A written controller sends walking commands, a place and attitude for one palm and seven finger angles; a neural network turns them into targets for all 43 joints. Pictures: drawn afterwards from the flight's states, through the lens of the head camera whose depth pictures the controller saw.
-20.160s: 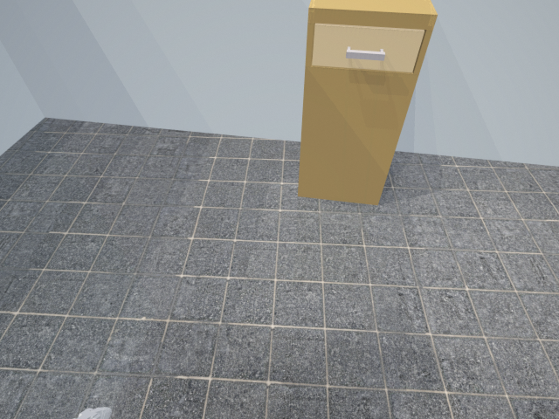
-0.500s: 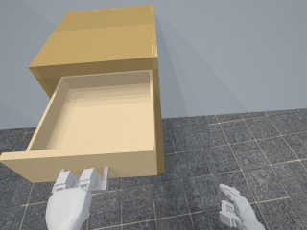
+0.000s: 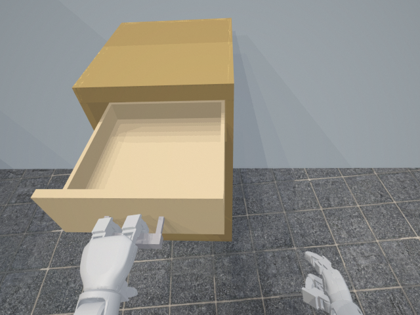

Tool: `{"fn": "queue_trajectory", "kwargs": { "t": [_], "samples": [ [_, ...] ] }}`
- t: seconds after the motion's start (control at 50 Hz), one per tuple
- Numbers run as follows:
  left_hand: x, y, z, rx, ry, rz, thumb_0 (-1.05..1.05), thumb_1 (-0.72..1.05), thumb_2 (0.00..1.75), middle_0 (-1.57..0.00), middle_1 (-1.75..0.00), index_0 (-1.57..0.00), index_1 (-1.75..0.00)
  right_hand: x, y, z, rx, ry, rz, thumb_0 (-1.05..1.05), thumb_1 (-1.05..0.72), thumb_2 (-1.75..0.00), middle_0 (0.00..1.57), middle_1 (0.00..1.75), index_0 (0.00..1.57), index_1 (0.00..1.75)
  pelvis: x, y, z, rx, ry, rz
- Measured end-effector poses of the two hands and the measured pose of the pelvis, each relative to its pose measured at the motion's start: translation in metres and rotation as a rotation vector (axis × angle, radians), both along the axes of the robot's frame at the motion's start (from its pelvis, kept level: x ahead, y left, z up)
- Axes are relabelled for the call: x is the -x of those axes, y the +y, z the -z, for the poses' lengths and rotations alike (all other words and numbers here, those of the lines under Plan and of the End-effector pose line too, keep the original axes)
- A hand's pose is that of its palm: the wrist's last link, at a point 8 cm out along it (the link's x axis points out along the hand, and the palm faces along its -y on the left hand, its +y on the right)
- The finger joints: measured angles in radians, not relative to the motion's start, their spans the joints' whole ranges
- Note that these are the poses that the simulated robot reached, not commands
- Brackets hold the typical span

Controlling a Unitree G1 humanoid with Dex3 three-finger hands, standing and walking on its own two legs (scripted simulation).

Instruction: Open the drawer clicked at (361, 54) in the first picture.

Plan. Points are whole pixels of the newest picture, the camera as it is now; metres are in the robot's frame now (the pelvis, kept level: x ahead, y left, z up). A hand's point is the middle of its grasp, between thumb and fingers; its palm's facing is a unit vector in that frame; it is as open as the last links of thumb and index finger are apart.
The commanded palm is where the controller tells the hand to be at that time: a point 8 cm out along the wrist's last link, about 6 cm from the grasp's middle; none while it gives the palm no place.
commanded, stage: open the thumb to release the handle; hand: left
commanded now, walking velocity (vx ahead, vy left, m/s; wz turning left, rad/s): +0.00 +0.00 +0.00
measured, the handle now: (130, 230) +0.26 +0.20 +0.02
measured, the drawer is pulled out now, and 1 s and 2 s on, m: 0.30 0.30 0.30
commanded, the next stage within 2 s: lift the hand off the handle in 0.02 s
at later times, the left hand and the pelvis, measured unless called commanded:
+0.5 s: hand (128, 259) +0.21 +0.19 +0.00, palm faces +0.04 -0.12 -0.99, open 13.8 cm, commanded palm +0.19 +0.18 +0.07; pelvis -0.01 +0.01 +0.00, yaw +1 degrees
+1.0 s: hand (117, 241) +0.21 +0.19 +0.08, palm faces +0.10 -0.15 -0.98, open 13.7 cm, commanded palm +0.18 +0.19 +0.14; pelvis +0.00 +0.00 +0.02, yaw +0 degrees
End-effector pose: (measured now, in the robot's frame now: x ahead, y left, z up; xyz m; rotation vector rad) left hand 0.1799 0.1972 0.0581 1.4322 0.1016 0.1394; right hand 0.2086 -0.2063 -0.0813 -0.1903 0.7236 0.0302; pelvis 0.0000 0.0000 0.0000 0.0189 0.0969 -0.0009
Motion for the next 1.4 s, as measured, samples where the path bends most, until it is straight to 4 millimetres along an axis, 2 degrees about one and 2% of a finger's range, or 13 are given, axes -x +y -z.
{"fn": "queue_trajectory", "kwargs": {
  "t": [0.08, 0.18, 0.36, 0.56, 0.9, 1.12, 1.28, 1.4],
  "samples": [
    [0.001, 0.000, 0.000, 0.001, -0.003, 0.005, 0.00, -0.34, 0.37, -0.28, -1.19, -0.33, -1.22, 0.007, 0.000, 0.001, 0.001, 0.010, 0.008, 0.01, -0.90, -0.90, 0.20, 0.30, 0.20, 0.30, 0.003, 0.001, 0.000, 0.000, -0.003, 0.002],
    [0.001, 0.000, 0.001, -0.003, -0.009, 0.006, 0.00, -0.44, 0.33, -0.27, -1.17, -0.32, -1.21, 0.016, -0.001, 0.005, 0.002, 0.033, 0.019, 0.01, -0.90, -0.90, 0.20, 0.30, 0.20, 0.30, 0.006, 0.003, -0.001, 0.001, -0.005, 0.001],
    [-0.002, -0.001, 0.003, -0.017, -0.013, 0.000, 0.00, -0.49, 0.31, -0.29, -1.19, -0.32, -1.20, 0.028, 0.001, 0.013, 0.007, 0.075, 0.030, 0.01, -0.90, -0.90, 0.20, 0.30, 0.20, 0.30, 0.012, 0.005, -0.001, 0.001, -0.008, -0.005],
    [-0.013, -0.004, -0.002, -0.017, 0.006, 0.015, 0.00, -0.49, 0.30, -0.31, -1.20, -0.35, -1.22, 0.027, 0.005, 0.009, 0.003, 0.066, 0.034, 0.01, -0.90, -0.90, 0.20, 0.30, 0.20, 0.30, 0.015, 0.005, -0.005, 0.001, -0.026, -0.009],
    [-0.013, -0.009, -0.054, 0.010, -0.053, 0.032, 0.00, -0.49, 0.30, -0.34, -1.20, -0.36, -1.22, 0.004, 0.013, -0.012, -0.034, 0.017, -0.010, 0.01, -0.90, -0.90, 0.20, 0.30, 0.20, 0.30, 0.007, 0.003, -0.018, 0.000, -0.089, -0.004],
    [-0.003, 0.001, -0.088, 0.013, -0.073, 0.015, 0.00, -0.49, 0.30, -0.32, -1.20, -0.33, -1.21, -0.011, 0.019, -0.025, -0.048, -0.011, -0.053, 0.01, -0.90, -0.90, 0.20, 0.30, 0.20, 0.30, 0.002, 0.002, -0.026, 0.004, -0.127, -0.004],
    [-0.001, -0.004, -0.110, 0.017, -0.098, 0.062, 0.00, -0.49, 0.30, -0.32, -1.20, -0.32, -1.20, -0.016, 0.026, -0.030, -0.055, -0.018, -0.078, 0.01, -0.90, -0.90, 0.20, 0.30, 0.20, 0.30, 0.003, 0.004, -0.030, 0.007, -0.148, -0.007],
    [-0.007, 0.004, -0.126, -0.002, -0.115, 0.051, 0.00, -0.49, 0.30, -0.32, -1.20, -0.32, -1.20, -0.014, 0.032, -0.032, -0.068, -0.011, -0.084, 0.01, -0.90, -0.90, 0.20, 0.30, 0.20, 0.30, 0.005, 0.005, -0.032, 0.008, -0.163, -0.008]
  ]
}}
